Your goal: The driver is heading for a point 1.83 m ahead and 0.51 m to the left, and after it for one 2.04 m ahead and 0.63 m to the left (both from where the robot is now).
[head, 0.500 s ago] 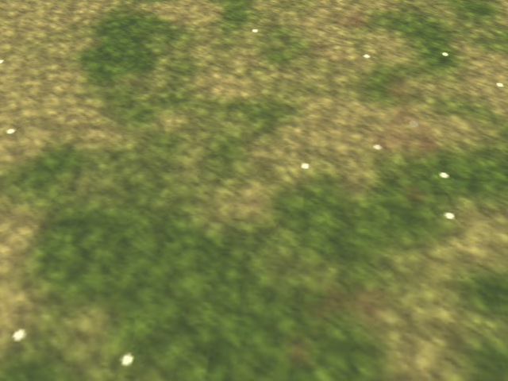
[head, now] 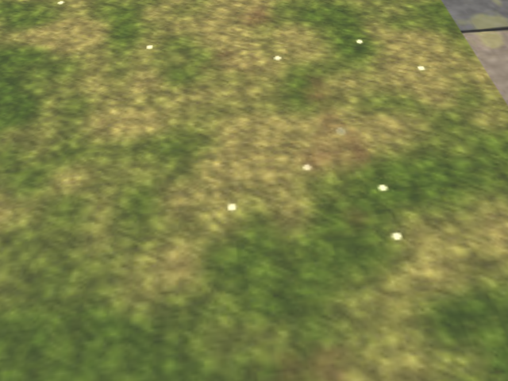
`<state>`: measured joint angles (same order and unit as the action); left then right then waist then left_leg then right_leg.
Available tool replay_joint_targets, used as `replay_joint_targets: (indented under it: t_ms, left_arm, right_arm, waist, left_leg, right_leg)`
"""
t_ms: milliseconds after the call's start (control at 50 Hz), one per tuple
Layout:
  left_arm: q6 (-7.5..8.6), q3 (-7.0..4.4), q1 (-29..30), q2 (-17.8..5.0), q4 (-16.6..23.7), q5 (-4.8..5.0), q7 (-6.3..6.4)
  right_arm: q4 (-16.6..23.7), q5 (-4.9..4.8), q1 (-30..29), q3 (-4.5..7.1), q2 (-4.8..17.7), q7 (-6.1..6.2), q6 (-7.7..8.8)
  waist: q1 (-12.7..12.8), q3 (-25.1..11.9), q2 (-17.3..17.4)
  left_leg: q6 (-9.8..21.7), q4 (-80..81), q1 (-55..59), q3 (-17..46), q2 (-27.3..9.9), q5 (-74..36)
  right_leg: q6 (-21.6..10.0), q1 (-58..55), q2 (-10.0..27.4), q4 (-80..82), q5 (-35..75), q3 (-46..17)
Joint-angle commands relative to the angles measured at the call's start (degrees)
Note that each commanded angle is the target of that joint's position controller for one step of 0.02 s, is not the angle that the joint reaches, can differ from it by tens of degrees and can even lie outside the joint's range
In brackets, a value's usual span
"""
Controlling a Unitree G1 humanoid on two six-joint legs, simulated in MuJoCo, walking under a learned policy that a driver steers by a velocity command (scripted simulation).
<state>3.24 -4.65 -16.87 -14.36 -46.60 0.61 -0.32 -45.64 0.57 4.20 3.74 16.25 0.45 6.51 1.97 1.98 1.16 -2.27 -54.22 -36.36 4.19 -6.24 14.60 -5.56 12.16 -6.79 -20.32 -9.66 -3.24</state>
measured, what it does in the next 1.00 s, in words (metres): walks ahead: left foot, then right foot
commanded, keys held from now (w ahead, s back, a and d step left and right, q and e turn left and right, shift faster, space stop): e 0.26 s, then q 0.74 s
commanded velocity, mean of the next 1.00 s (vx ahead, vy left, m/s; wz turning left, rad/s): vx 0.09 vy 0.00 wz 0.02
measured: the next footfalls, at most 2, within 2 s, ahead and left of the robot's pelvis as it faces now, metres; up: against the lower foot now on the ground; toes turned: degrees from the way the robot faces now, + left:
left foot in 0.20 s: +0.30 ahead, +0.13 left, +0.00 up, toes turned -11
right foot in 0.52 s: +0.19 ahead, -0.10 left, +0.00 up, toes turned -7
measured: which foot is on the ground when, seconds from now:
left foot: up 0.00-0.18, down 0.20-0.56, up 0.58-0.82, down 0.84-1.00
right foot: down 0.00-0.20, up 0.22-0.50, down 0.52-0.84, up 0.86-1.00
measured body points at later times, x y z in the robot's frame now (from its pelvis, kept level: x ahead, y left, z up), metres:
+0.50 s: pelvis +0.16 +0.04 -0.01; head +0.19 +0.04 +0.44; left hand +0.36 +0.28 -0.12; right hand +0.23 -0.23 -0.13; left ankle +0.26 +0.13 -0.74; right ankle +0.15 -0.10 -0.74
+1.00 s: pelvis +0.19 +0.08 -0.01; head +0.22 +0.11 +0.44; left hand +0.32 +0.38 -0.12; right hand +0.36 -0.19 -0.09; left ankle +0.20 +0.16 -0.74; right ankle +0.16 -0.08 -0.66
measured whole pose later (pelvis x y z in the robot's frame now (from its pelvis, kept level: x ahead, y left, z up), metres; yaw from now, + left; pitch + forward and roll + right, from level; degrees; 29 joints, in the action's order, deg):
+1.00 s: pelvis +0.19 +0.08 -0.01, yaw +6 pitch +3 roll -2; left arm -1.0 -5.1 -7.5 -17.7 -40.6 -0.4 3.3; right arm -37.5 -0.1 10.8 3.5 17.0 -0.4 -0.5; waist -0.6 1.8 -1.6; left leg 3.5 -30.5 -20.2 1.9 2.8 13.1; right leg 3.8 30.9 0.6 -66.6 -27.2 -2.1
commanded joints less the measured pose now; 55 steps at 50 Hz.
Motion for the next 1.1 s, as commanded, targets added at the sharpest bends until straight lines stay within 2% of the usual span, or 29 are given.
replay_joint_targets:
  t_ms: [20, 100, 160, 180, 200, 220, 240, 260, 280, 320, 380, 440, 500, 520, 540, 560, 600, 640, 680, 720, 760, 820, 840, 860, 880, 900, 940, 1000, 1100]
  left_arm:
    - [0.15, -2.85, 2.53, -11.16, 5.11, 0.24, 1.37]
    - [-1.57, -2.66, -1.04, -9.98, 4.49, 0.78, 1.75]
    - [-2.23, -2.42, 1.51, -8.9, 6.16, 0.54, 2.54]
    - [-2.27, -2.11, 3.19, -7.98, 7.22, 0.55, 2.6]
    - [-1.99, -1.11, 3.27, -5.0, 9.0, -0.25, 2.55]
    - [-1.67, -0.24, -7.78, -1.76, 8.43, -0.65, 2.38]
    - [-1.7, -0.74, -13.98, -7.58, 7.88, 0.52, 1.79]
    - [-2.69, -1.91, -8.64, -11.65, 7.4, 1.26, 1.93]
    - [-3.9, -2.14, -2.66, -12.26, 8.07, 0.93, 2.39]
    - [-5.69, -1.65, 0.01, -9.31, 8.81, 0.23, 2.93]
    - [-5.23, 0.48, -2.47, -2.98, 7.67, -0.95, 2.7]
    - [-4.5, 0.36, 0.24, -4.7, 7.62, -0.99, 2.5]
    - [-4.65, -0.27, 0.57, -6.54, 7.36, -1.07, 2.34]
    - [-4.62, -0.67, 0.93, -8.48, 8.23, -1.67, 2.54]
    - [-4.78, -1.49, 1.04, -11.81, 8.77, -2.41, 2.9]
    - [-4.92, -2.04, 0.65, -12.03, 7.72, -2.41, 2.83]
    - [-4.0, -1.86, 5.35, -10.85, 9.82, -2.72, 3.13]
    - [-2.64, -1.61, 6.99, -9.82, 10.37, -1.74, 3.55]
    - [-2.45, -1.65, 8.95, -9.44, 10.17, -0.74, 3.53]
    - [-3.15, -2.09, 9.59, -10.05, 9.97, -0.56, 3.42]
    - [-3.86, -2.63, 8.04, -11.25, 9.42, -0.34, 3.42]
    - [-3.79, -2.53, 7.37, -10.9, 8.52, 0.98, 3.18]
    - [-3.45, -2.12, 3.64, -8.88, 7.33, 0.2, 2.8]
    - [-3.07, -0.54, 4.01, -4.56, 10.28, -3.13, 2.42]
    - [-2.56, -0.9, 10.67, -6.8, 11.95, -2.04, 2.7]
    - [-2.7, -1.43, 12.52, -8.74, 12.08, -0.56, 2.95]
    - [-3.28, -1.8, 11.67, -9.14, 10.41, -1.05, 3.98]
    - [-3.49, -1.91, 9.07, -8.31, 9.87, -0.92, 3.81]
    - [-3.01, -1.1, 10.75, -6.56, 9.96, -0.87, 3.3]
  right_arm:
    - [3.61, 0.64, -1.59, 0.34, 2.42, 0.17, -0.12]
    - [6.1, -0.5, -5.53, 0.61, 3.71, -0.41, -0.6]
    - [5.8, -0.09, -2.02, 1.72, 6.72, -0.68, -0.1]
    - [5.15, 0.5, 1.17, 2.01, 7.39, -0.57, 0.35]
    - [5.05, 1.86, 6.03, 2.59, 10.4, -0.15, 0.57]
    - [5.65, 3.11, 8.21, 2.39, 11.81, 0.16, -0.19]
    - [5.18, 0.76, 8.93, 2.75, 11.44, -0.17, -1.28]
    - [7.16, 0.25, 5.59, 1.84, 7.4, 0.15, -2.12]
    - [7.33, 0.64, 3.76, 0.94, 5.21, 0.35, -3.0]
    - [6.82, 1.24, 0.55, -0.05, 4.44, 0.13, -4.18]
    - [5.65, 1.08, -1.7, -0.37, 3.44, -0.81, -4.07]
    - [4.86, -0.3, 0.95, 0.78, 6.86, -1.07, -4.58]
    - [5.17, -1.47, 1.52, 0.95, 7.84, -0.78, -5.57]
    - [5.09, -1.52, 2.38, 0.69, 7.06, -0.76, -5.52]
    - [5.84, -1.04, 2.79, 0.31, 5.29, -0.97, -5.18]
    - [6.74, -1.3, 1.9, 0.31, 4.62, -0.93, -4.98]
    - [6.48, -1.24, 2.49, 1.3, 6.17, -0.82, -5.21]
    - [5.89, -1.19, 5.3, 2.42, 7.24, -0.49, -6.62]
    - [6.13, -1.51, 6.56, 1.79, 4.55, -0.5, -7.67]
    - [7.44, -1.73, 4.94, 1.01, 2.95, -1.17, -7.93]
    - [9.16, -1.92, 3.58, 1.13, 3.84, -2.15, -7.98]
    - [8.35, -1.56, 8.7, 2.25, 5.44, -2.49, -8.18]
    - [8.52, -1.28, 10.21, 3.37, 8.65, -1.76, -8.04]
    - [10.32, -0.44, 11.23, 5.13, 17.56, -0.78, -7.91]
    - [10.9, 1.45, 14.44, 4.17, 15.61, -1.68, -6.77]
    - [10.96, 1.51, 12.67, 3.7, 14.27, -1.96, -5.73]
    - [11.37, -0.7, 7.74, 2.94, 11.33, -0.93, -5.58]
    - [12.45, -0.82, 5.08, 2.41, 10.44, 0.3, -6.69]
    - [13.14, -1.13, 5.63, 2.9, 10.99, 1.46, -7.49]
  waist:
    - [-1.42, -2.63, -3.78]
    - [0.7, -5.26, -7.09]
    - [-2.04, -6.52, -8.71]
    - [-4.04, -7.83, -8.07]
    - [-5.33, -14.24, -2.86]
    - [-1.22, -21.63, 11.94]
    - [0.06, -27.29, 15.71]
    - [-1.91, -21.51, 8.81]
    - [-3.2, -15.85, 4.64]
    - [-1.43, -8.94, 4.19]
    - [0.75, -8.03, 6.9]
    - [-1.04, -10.07, 8.36]
    - [0.08, -7.46, 7.09]
    - [0.02, -6.95, 5.13]
    - [-1.0, -6.42, -1.71]
    - [-1.28, -5.41, -10.65]
    - [-0.99, -3.15, -14.97]
    - [-1.68, -3.13, -11.45]
    - [-2.58, -3.38, -9.18]
    - [-1.56, -4.34, -10.19]
    - [-0.3, -5.95, -11.62]
    - [-2.84, -7.27, -9.52]
    - [-2.54, -8.07, -1.69]
    - [-1.06, -8.42, 18.19]
    - [-6.56, -14.09, 13.58]
    - [-5.99, -11.35, 7.84]
    - [-3.72, -8.27, 3.08]
    - [-1.33, -8.49, 5.02]
    - [-2.53, -8.2, 5.73]
  left_leg:
    - [-1.34, 13.42, 7.82, -3.91, 4.56, -12.1]
    - [-0.67, 23.46, 11.5, -2.37, 8.31, -18.93]
    - [1.33, 27.98, 14.51, -0.13, 7.7, -16.4]
    - [2.67, 31.64, 19.56, -0.66, 6.33, -21.54]
    - [6.17, 28.89, 32.21, 5.87, -2.55, -37.31]
    - [16.16, 26.13, 48.58, 22.42, -18.16, -59.54]
    - [21.46, 27.6, 50.84, 34.08, -23.66, -45.08]
    - [19.43, 29.96, 46.03, 27.91, -19.12, -31.48]
    - [16.74, 31.41, 39.22, 20.88, -14.49, -23.08]
    - [15.22, 35.33, 25.23, 14.31, -8.99, -16.24]
    - [13.92, 37.39, 17.12, 5.7, -2.97, -18.6]
    - [15.21, 36.05, 20.71, 8.75, -4.07, -16.19]
    - [12.18, 36.25, 15.63, 11.62, -3.16, -1.21]
    - [9.57, 35.12, 11.49, 11.54, -2.08, 4.24]
    - [6.64, 30.99, 6.31, 7.34, 2.03, 8.81]
    - [4.21, 24.15, 6.72, -0.87, 7.22, 9.73]
    - [2.46, 8.08, 5.08, -4.39, 8.13, 11.75]
    - [0.92, -4.84, 1.17, -2.21, 6.32, 16.02]
    - [-0.19, -4.64, 0.17, -2.71, 4.75, 13.71]
    - [-0.53, 2.32, 4.63, -5.62, 4.44, 10.02]
    - [-0.04, 8.77, 8.8, -7.79, 5.32, 7.89]
    - [2.94, 24.24, 20.42, -10.37, 8.69, -4.18]
    - [5.26, 28.71, 28.27, -3.27, 5.61, -18.15]
    - [14.95, 29.4, 37.89, 21.51, -11.91, -44.84]
    - [24.1, 32.14, 36.57, 29.33, -16.87, -44.3]
    - [22.98, 32.24, 35.57, 24.61, -14.31, -39.5]
    - [17.26, 31.72, 32.56, 18.26, -9.1, -30.53]
    - [15.51, 33.46, 27.44, 15.11, -5.2, -25.79]
    - [15.15, 34.39, 27.56, 17.29, -3.52, -13.79]
  right_leg:
    - [-7.91, 6.48, 10.19, 3.75, 29.89, -6.49]
    - [-4.29, 2.73, 10.38, -1.47, 21.31, -11.04]
    - [-2.53, -1.77, 11.27, -9.07, 17.54, -17.02]
    - [-0.73, -1.12, 8.93, -14.26, 16.11, -16.48]
    - [1.94, 4.46, 5.17, -26.62, 6.35, -13.28]
    - [5.48, 17.9, -2.4, -43.09, -33.25, -7.84]
    - [6.85, 23.01, 1.77, -53.64, -33.22, -7.77]
    - [8.63, 26.59, 4.41, -57.63, -27.52, -6.57]
    - [9.42, 27.29, 5.49, -56.99, -23.44, -4.2]
    - [9.58, 21.61, 6.93, -52.22, -20.4, -3.78]
    - [8.93, 9.06, 7.43, -32.05, -18.87, 0.63]
    - [8.5, 4.2, 6.4, -18.98, -11.02, 1.47]
    - [5.27, -3.22, 5.5, -6.74, -2.31, 2.37]
    - [3.1, -6.62, 9.32, -5.81, -1.42, -0.8]
    - [0.05, -8.03, 15.45, -5.16, -3.3, -5.72]
    - [-2.88, -2.54, 19.12, -1.22, -8.34, -9.29]
    - [-6.26, -0.03, 25.3, 2.45, 0.23, -14.16]
    - [-7.59, -1.92, 27.28, 0.59, 16.68, -12.45]
    - [-5.88, -3.98, 25.21, -1.49, 23.24, -6.92]
    - [-4.44, -3.41, 22.85, -2.84, 23.4, -1.99]
    - [-4.21, -4.47, 23.29, -4.36, 22.8, -0.74]
    - [-0.47, -1.23, 22.17, -11.57, 15.42, 2.54]
    - [3.99, 4.88, 18.78, -20.98, 5.43, 7.14]
    - [10.7, 23.31, 10.26, -40.64, -27.34, 10.62]
    - [10.46, 26.91, 6.81, -49.86, -32.93, -0.03]
    - [9.62, 28.66, 7.8, -53.47, -29.24, -1.69]
    - [8.95, 29.42, 9.5, -50.57, -20.3, -2.28]
    - [9.48, 23.49, 7.9, -46.35, -13.29, -1.62]
    - [10.57, 21.18, 6.4, -32.03, -9.76, -2.43]
Velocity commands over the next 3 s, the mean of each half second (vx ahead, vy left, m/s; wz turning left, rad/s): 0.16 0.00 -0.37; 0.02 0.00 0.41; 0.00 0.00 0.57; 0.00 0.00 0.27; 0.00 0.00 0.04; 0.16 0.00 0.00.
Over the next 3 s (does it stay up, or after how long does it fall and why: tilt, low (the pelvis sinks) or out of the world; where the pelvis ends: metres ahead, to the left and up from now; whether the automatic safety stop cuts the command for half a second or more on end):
stays up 0.23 0.12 -0.02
